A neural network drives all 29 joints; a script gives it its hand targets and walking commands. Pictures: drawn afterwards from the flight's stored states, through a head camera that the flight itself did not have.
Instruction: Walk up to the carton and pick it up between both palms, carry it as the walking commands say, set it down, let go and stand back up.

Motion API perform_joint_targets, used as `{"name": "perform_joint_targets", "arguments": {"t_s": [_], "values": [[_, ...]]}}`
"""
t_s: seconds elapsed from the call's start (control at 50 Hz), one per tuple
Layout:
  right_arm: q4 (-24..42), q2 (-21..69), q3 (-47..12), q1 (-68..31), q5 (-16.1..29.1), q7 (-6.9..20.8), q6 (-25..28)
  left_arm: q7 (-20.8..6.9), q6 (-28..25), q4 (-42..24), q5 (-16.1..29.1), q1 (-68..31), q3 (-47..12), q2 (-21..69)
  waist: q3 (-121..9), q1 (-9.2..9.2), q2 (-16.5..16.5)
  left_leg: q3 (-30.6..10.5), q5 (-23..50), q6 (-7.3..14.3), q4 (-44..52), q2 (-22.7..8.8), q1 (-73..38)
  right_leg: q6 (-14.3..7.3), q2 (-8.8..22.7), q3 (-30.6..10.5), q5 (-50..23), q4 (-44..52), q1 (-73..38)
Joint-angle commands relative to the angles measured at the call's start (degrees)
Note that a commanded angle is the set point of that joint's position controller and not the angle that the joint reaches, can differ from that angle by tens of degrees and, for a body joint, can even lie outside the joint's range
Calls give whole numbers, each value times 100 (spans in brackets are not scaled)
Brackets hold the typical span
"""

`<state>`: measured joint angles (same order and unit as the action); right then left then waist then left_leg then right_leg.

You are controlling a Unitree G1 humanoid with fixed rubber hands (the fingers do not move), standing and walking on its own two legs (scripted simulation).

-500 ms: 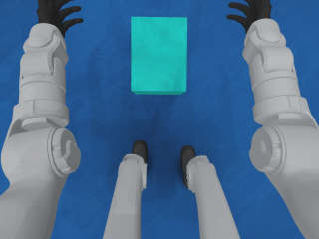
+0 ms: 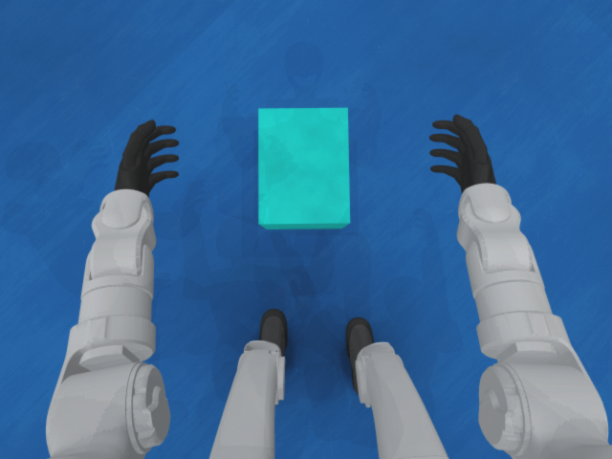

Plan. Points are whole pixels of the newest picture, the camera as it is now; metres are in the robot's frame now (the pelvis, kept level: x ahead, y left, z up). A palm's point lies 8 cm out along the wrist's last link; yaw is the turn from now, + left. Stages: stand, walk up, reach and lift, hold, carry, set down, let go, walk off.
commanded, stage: let go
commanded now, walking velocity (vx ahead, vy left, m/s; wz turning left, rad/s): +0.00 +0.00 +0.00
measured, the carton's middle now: (303, 174) +0.55 +0.02 -0.61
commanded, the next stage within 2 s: stand in 1.00 s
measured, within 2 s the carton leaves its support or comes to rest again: neither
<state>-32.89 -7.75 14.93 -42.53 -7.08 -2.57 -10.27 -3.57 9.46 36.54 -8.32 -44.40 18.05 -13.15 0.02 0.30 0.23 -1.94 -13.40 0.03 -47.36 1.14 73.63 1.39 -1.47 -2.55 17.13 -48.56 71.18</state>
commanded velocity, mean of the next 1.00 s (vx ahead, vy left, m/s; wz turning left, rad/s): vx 0.00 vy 0.00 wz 0.00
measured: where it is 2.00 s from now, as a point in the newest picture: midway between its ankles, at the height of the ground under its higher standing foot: (317, 365)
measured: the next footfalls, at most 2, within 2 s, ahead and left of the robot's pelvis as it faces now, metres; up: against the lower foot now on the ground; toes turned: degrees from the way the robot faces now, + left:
none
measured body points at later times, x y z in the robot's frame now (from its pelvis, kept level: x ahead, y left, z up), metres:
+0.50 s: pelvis +0.04 -0.01 +0.07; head +0.13 +0.00 +0.51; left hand +0.25 +0.23 -0.02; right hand +0.26 -0.24 -0.02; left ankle +0.05 +0.11 -0.67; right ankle +0.02 -0.13 -0.67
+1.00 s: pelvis +0.07 -0.02 +0.07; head +0.07 -0.02 +0.52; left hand +0.23 +0.22 +0.00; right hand +0.24 -0.25 +0.00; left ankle +0.05 +0.11 -0.67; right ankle +0.02 -0.13 -0.67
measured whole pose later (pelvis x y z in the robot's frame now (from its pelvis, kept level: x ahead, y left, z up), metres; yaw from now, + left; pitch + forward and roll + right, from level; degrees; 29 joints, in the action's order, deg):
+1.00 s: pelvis +0.07 -0.02 +0.07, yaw +0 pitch -5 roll +1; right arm -24.4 -11.8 1.9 13.0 -1.0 3.3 -8.0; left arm -4.3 8.4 24.1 -0.8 13.5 2.7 -12.6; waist 4.6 0.3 1.2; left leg -1.7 -14.8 -1.1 -23.8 0.4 4.4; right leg -1.0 -1.2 -3.1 18.4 -25.8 2.6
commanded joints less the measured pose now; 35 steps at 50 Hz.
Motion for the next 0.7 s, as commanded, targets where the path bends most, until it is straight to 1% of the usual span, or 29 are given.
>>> {"name": "perform_joint_targets", "arguments": {"t_s": [0.0, 0.06, 0.12, 0.18, 0.24, 0.34, 0.42, 0.52, 0.6, 0.68], "values": [[935, -538, -246, 39, 242, 98, 202, -29, -198, -889, 174, 95, -177, -582, -5856, 100, -151, 18, 3780, -110, -85, 160, -5126, 163, -260, 367, -2674, 336, -2312], [796, -550, -393, 786, 382, 208, 361, -68, -369, -751, 312, 897, -308, -459, -4959, 89, -9, 87, 3001, -106, 335, 144, -4762, 123, -219, 287, -2373, 654, -2843], [636, -573, -500, 1411, 452, 291, 541, -85, -552, -711, 431, 1525, -436, -414, -4189, 79, 22, 106, 2293, -112, 735, 121, -4613, 58, -182, 207, -2020, 971, -3371], [508, -585, -576, 2012, 495, 347, 694, -79, -691, -708, 512, 2125, -575, -373, -3496, 78, -17, 98, 1701, -133, 1071, 74, -4794, -7, -135, 171, -1619, 1292, -3730], [500, -592, -675, 2721, 530, 386, 825, -52, -807, -777, 565, 2794, -718, -326, -2941, 70, -66, 89, 1311, -146, 1355, 22, -5103, -52, -99, 159, -1353, 1583, -4093], [682, -700, -839, 3663, 544, 417, 962, -5, -931, -1022, 647, 3795, -924, -394, -2141, 17, -121, 96, 1045, -153, 1722, -35, -5631, -70, -64, 149, -1153, 1999, -4665], [914, -792, -937, 4364, 589, 443, 1019, 18, -951, -1364, 741, 4628, -1094, -441, -1584, -9, -164, 95, 1199, -177, 2025, -7, -6187, -79, -48, 149, -1240, 2296, -5177], [1262, -844, -1062, 5084, 672, 534, 964, -1, -875, -1697, 803, 5481, -1212, -476, -948, 33, -46, 112, 1342, -133, 2372, 63, -6735, -66, -26, 139, -1333, 2618, -5722], [1365, -842, -1094, 5268, 674, 624, 793, -61, -705, -1856, 899, 5533, -1340, -504, -447, 56, -12, 206, 1047, -161, 2539, 89, -6956, -108, -50, 141, -1068, 2762, -5775], [1331, -869, -1100, 5267, 631, 653, 576, -124, -476, -1847, 933, 5509, -1398, -487, -5, 57, 54, 277, 744, -149, 2583, 113, -7161, -95, -23, 123, -789, 2838, -5767]]}}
